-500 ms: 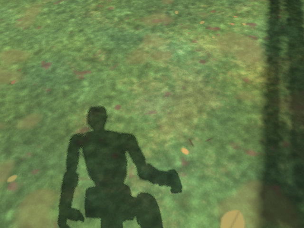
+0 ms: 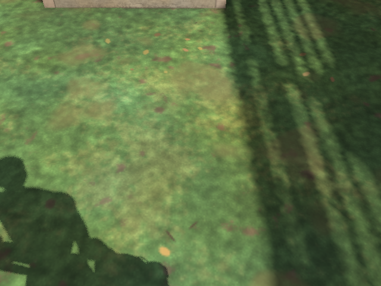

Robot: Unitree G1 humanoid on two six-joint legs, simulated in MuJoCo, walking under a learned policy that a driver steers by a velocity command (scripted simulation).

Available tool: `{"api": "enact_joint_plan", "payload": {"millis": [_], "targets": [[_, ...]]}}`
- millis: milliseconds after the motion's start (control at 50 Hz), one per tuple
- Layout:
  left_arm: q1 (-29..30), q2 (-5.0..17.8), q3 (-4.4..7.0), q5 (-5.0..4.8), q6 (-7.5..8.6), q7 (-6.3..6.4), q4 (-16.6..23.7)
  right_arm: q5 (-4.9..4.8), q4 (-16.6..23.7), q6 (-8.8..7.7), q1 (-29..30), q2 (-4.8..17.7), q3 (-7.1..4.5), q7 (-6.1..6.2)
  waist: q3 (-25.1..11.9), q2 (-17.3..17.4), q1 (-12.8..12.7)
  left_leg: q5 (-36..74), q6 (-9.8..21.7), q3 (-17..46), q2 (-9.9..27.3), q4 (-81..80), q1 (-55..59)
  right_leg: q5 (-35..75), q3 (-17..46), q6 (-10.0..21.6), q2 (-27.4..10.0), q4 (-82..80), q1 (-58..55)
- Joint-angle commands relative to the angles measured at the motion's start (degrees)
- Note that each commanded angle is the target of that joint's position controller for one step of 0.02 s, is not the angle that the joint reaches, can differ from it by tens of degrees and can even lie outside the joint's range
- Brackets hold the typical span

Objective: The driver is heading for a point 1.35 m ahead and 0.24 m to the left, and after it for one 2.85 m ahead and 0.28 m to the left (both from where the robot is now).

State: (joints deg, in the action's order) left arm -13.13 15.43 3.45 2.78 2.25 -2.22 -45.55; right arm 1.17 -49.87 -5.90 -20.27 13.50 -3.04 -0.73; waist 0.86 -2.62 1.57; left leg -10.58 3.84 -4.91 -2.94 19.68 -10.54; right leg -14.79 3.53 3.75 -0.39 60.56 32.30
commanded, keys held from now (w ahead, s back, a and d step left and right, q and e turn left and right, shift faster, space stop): w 0.28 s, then w+q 0.72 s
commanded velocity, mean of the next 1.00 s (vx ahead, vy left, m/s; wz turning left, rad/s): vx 0.50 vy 0.00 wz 0.24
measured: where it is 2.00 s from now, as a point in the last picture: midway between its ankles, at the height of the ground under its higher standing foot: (137, 165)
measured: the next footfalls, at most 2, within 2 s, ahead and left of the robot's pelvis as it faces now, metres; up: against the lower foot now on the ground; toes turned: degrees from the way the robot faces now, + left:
right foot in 0.26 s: +0.29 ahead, -0.12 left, +0.00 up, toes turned -4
left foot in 0.80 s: +0.56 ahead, +0.08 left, +0.00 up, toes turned +18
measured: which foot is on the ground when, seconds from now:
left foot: down 0.00-0.28, up 0.30-0.78, down 0.80-1.00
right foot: up 0.00-0.24, down 0.26-0.78, up 0.80-1.00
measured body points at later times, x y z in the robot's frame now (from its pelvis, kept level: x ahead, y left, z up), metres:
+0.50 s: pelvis +0.27 -0.05 +0.00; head +0.28 -0.06 +0.45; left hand +0.29 +0.21 -0.13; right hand +0.34 -0.31 -0.14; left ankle +0.30 +0.10 -0.66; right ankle +0.25 -0.12 -0.74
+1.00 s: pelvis +0.52 +0.03 +0.00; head +0.55 +0.05 +0.44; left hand +0.55 +0.31 -0.13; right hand +0.66 -0.21 -0.13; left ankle +0.52 +0.07 -0.74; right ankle +0.59 -0.13 -0.66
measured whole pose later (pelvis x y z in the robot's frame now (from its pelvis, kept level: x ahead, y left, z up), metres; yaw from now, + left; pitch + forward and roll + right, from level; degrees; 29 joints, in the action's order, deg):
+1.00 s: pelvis +0.52 +0.03 +0.00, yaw +20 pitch +0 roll +0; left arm -10.2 13.6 2.2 2.5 3.4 -0.4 -47.0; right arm 0.0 -51.2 -2.3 -17.3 15.0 -4.3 -0.4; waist 3.3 -0.9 0.6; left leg -10.2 8.7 -0.7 -8.3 21.8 -11.8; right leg -16.9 1.5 -1.0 -6.1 63.9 31.8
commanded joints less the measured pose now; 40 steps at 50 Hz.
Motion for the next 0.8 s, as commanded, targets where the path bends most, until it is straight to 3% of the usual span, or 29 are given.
{"api": "enact_joint_plan", "payload": {"millis": [20, 100, 180, 220, 240, 260, 280, 300, 320, 340, 360, 400, 460, 520, 580, 640, 680, 720, 760, 780, 800], "targets": [[1.1, 0.1, -0.84, 0.10, 0.23, -0.76, 3.6, -0.32, 1.9, -1.23, -0.2, 4.5, -0.50, -0.33, 1.7, 6.4, -2.1, 8.6, 8.2, 12.1, 14.9, -12.6, 0.5, 6.2, -1.4, -1.0, -3.4, -6.9, 4.5], [10.5, -0.9, -2.10, -0.77, 0.70, -1.15, 5.9, -0.64, 0.0, -0.73, -4.1, 6.0, -0.65, -0.41, 2.5, 6.7, 0.4, 13.4, 6.7, 7.4, 13.1, -12.0, 0.4, 11.9, -5.9, -1.6, -2.9, -20.0, -0.8], [14.4, 0.5, -1.92, -0.95, 1.02, -0.39, 7.2, -0.38, -2.2, 0.12, -7.9, 7.5, -0.76, 0.00, 3.0, 7.0, 1.4, 19.1, 6.3, 8.2, 15.9, -8.3, 6.9, 8.0, -7.5, -0.2, -1.5, -26.1, -3.2], [11.2, 1.1, -1.52, -0.56, 1.44, 0.14, 6.1, -0.40, -3.1, 0.77, -8.1, 8.1, -0.79, 0.35, 1.7, 7.3, -0.4, 28.5, 5.5, 7.3, 16.0, -2.0, 9.1, 4.6, -8.5, 1.5, 0.8, -30.1, -9.4], [4.7, 1.9, -0.93, -0.10, 1.96, 0.58, 3.7, -0.64, -3.6, 1.11, -8.3, 7.9, -0.66, 0.47, -1.4, 5.6, -3.4, 33.9, 4.5, 5.0, 14.1, 6.6, 8.2, 5.3, -9.1, 2.7, 2.4, -34.3, -18.2], [-5.0, 4.6, 0.17, 0.79, 2.63, 1.23, 0.6, -0.80, -3.2, 1.14, -8.0, 6.9, -0.24, 0.63, -7.5, 3.7, -7.1, 28.8, 3.1, 3.1, 11.8, 18.0, 1.5, 4.3, -4.6, 4.9, -1.1, -34.2, -32.0], [-13.8, 10.5, 1.69, 1.92, 2.88, 2.08, -0.2, -2.10, 0.2, 0.92, -8.3, 2.2, 1.09, 0.35, -16.1, -6.1, -9.6, 5.9, 0.4, -1.2, 6.2, 38.0, -15.5, -4.5, 17.6, 9.9, -18.3, -37.2, -48.8], [-14.6, 11.5, 2.31, -0.33, 1.94, 2.15, -1.1, -1.69, -0.1, 1.10, -10.0, 3.9, 0.30, 0.59, -17.9, -10.6, -8.5, -19.1, 0.4, 2.3, 0.8, 49.7, -26.2, -4.5, 34.4, 13.7, -24.9, -44.3, -50.2], [-10.0, 8.3, 1.51, -1.28, 1.66, 2.03, -0.8, -0.86, 0.0, 1.51, -6.1, 6.5, -0.58, 0.77, -9.4, -3.7, -6.8, -15.5, 1.1, 6.5, 4.3, 52.2, -30.0, -3.8, 26.5, 12.1, -22.2, -44.6, -43.9], [-5.8, 5.0, 0.70, -1.48, 2.05, 1.79, -0.4, -0.89, 0.4, 1.35, -3.4, 5.0, -0.29, 0.36, -4.2, -1.4, -5.2, -11.0, 1.2, 7.3, 6.0, 50.3, -29.0, 0.2, 19.2, 10.6, -19.7, -46.4, -36.4], [-3.2, 2.8, 0.14, -1.40, 2.49, 1.65, -0.4, -0.95, 0.0, 1.67, -2.7, 3.9, -0.24, 0.16, -1.4, -0.5, -3.3, -8.4, 1.1, 7.5, 7.4, 47.2, -26.4, 2.9, 13.4, 8.2, -17.0, -48.7, -30.7], [-2.4, 0.8, -0.41, -1.50, 3.44, 1.96, -1.5, 0.51, -1.3, 3.22, -4.2, 2.6, -0.29, -0.58, 0.6, -2.1, -1.0, -5.9, 0.0, 7.5, 8.0, 44.9, -22.4, 8.5, 6.1, 5.7, -13.9, -51.3, -25.0], [-5.1, 1.6, -0.11, -1.92, 4.77, 2.16, -3.5, 0.59, -0.5, 4.34, -1.3, 1.9, -0.63, -1.37, 1.6, -1.0, 0.0, -0.9, -0.6, 7.3, 7.9, 44.3, -25.5, 16.9, 0.0, 5.6, -13.2, -53.0, -25.4], [-7.6, 1.3, -0.24, -1.79, 4.88, 2.36, -5.1, 0.54, 1.7, 4.58, 5.2, 1.5, -0.57, -1.67, 3.3, -0.6, -0.7, 5.4, -1.1, 6.6, 8.1, 39.8, -30.2, 21.2, -5.2, 5.3, -12.4, -53.5, -26.8], [-8.6, 1.6, -0.41, -1.81, 4.88, 2.61, -6.1, 0.48, 3.9, 4.28, 11.7, 0.5, 0.18, -2.15, 4.4, -0.9, -1.7, 11.8, -1.0, 3.7, 7.5, 29.4, -28.5, 24.3, -10.0, 4.4, -11.1, -53.0, -27.0], [-11.8, 2.9, -0.24, -1.76, 4.64, 3.29, -7.9, 0.68, 6.3, 4.23, 17.7, 0.4, 0.77, -2.65, 5.6, -0.7, -3.4, 12.3, 0.4, 0.0, 6.7, 21.3, -26.8, 27.5, -12.3, 4.2, -12.7, -52.5, -30.8], [-13.4, 3.7, -0.12, -1.57, 4.13, 3.72, -9.0, 0.80, 7.3, 4.18, 19.3, 0.9, 0.72, -2.74, 5.7, -0.6, -3.6, 8.9, 2.0, -1.6, 5.7, 18.2, -26.1, 33.0, -13.7, 3.8, -13.8, -49.8, -35.2], [-13.0, 5.0, 0.10, -1.38, 3.57, 4.15, -9.4, 0.88, 7.3, 4.24, 17.7, 1.7, 0.35, -2.46, 3.9, -1.6, -2.3, 3.5, 4.3, -3.9, 2.8, 16.6, -21.9, 48.5, -15.7, 3.1, -14.3, -43.6, -38.5], [-12.2, 6.8, 0.62, -1.10, 2.59, 4.44, -9.5, 0.99, 5.5, 4.12, 10.5, 3.5, -0.63, -1.98, -0.9, -2.8, 1.1, -2.6, 7.1, -5.4, -1.3, 15.5, -13.1, 60.4, -17.0, 2.8, -14.6, -30.2, -39.6], [-11.7, 7.6, 0.82, -1.29, 2.05, 4.35, -9.1, 1.30, 3.2, 3.67, 3.2, 5.0, -1.57, -1.67, -5.2, -1.8, 4.3, -2.1, 8.8, -4.4, -2.9, 11.5, -3.1, 55.8, -17.7, 2.1, -13.9, -18.6, -35.8], [-11.3, 6.9, 0.59, -1.40, 2.02, 4.07, -7.6, 1.98, 1.1, 3.44, -5.4, 9.7, -3.32, -0.84, -10.7, 2.9, 8.0, -6.9, 12.0, 6.8, 4.3, 8.5, 11.2, 38.8, -17.9, 0.5, -12.2, -1.7, -24.0]]}}
Over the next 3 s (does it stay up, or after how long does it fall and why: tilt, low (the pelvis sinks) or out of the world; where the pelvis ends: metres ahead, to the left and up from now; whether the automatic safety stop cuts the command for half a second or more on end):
stays up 1.28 0.32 -0.01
